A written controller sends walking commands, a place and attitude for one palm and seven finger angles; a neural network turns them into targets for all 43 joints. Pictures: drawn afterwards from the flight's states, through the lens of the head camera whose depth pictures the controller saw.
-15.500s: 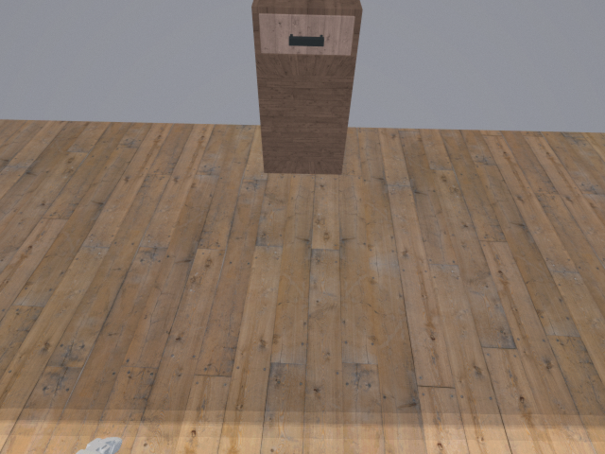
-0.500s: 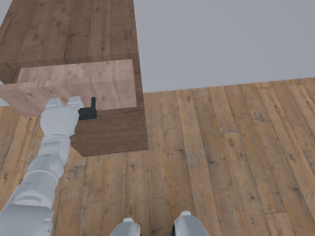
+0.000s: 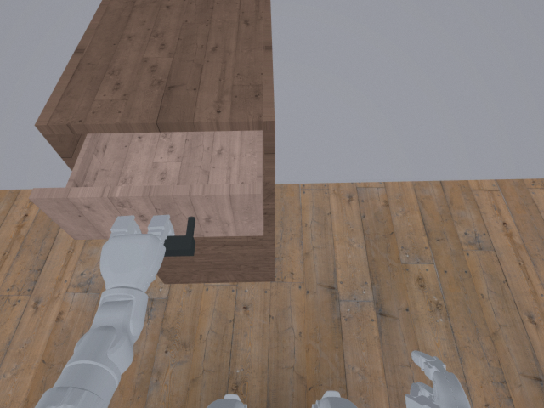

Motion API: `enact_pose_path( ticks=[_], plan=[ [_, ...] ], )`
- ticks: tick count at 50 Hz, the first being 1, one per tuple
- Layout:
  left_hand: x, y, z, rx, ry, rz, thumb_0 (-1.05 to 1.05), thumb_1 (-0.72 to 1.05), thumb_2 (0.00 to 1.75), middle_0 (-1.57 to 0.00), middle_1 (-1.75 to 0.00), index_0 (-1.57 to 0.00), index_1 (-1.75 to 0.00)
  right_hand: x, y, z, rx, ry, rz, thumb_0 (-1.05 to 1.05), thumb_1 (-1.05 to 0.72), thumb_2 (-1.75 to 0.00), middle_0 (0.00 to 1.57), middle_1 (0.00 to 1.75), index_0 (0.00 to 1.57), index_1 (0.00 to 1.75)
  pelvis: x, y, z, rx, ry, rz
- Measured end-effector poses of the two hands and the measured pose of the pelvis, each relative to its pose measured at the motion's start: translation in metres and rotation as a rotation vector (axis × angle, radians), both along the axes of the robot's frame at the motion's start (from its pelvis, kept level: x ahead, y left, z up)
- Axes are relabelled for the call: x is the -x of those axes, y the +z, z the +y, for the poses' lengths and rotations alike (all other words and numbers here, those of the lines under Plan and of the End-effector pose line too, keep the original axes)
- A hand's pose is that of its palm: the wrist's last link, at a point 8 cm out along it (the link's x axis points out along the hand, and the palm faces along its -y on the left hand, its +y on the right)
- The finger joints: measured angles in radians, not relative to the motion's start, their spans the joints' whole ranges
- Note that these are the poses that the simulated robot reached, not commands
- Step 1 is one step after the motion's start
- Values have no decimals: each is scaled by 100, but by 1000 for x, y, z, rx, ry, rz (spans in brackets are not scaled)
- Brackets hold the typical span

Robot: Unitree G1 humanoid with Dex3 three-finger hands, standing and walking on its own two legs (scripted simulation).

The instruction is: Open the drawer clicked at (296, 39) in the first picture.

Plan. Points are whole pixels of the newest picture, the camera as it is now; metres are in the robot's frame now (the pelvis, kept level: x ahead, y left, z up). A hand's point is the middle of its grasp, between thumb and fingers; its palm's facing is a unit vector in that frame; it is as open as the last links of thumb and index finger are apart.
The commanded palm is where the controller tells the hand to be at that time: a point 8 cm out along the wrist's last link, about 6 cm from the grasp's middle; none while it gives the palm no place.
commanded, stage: pull the drawer open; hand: left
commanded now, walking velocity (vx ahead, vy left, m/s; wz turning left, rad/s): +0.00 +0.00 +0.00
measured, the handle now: (155, 234) +0.38 +0.22 -0.03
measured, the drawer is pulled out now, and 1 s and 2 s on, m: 0.13 0.30 0.30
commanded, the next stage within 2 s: open the thumb to release the handle in 1.08 s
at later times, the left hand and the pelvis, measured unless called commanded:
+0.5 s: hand (137, 320) +0.25 +0.22 -0.05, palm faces -0.03 -0.07 -1.00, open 5.8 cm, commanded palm +0.20 +0.24 +0.00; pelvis +0.00 +0.00 +0.00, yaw -2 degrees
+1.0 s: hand (123, 389) +0.16 +0.21 -0.04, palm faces -0.09 -0.10 -0.99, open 6.2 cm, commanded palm +0.11 +0.23 +0.00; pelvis +0.00 -0.02 -0.02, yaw -2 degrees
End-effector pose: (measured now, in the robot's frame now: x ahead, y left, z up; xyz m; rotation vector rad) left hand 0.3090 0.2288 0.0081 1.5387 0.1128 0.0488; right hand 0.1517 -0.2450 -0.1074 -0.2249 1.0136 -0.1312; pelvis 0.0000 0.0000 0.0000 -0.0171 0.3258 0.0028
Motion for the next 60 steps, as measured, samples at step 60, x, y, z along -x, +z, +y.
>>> enact_pose_path(
  ticks=[60],
  plan=[
    [169,6,-11,55,4,63,4,67,72,-29,-134,-36,-131,-41,-2,2,-74,110,-172,1,-90,-90,20,30,20,30,-3,-21,-20,-27,-38,-10]
  ],
)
